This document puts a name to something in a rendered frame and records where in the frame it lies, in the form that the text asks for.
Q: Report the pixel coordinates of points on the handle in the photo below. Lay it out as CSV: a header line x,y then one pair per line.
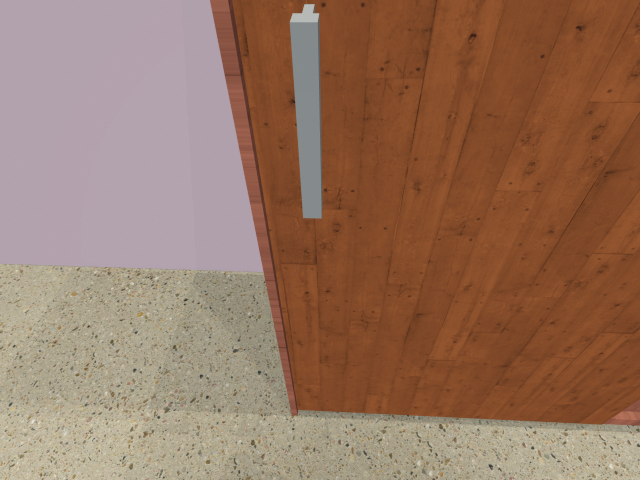
x,y
305,44

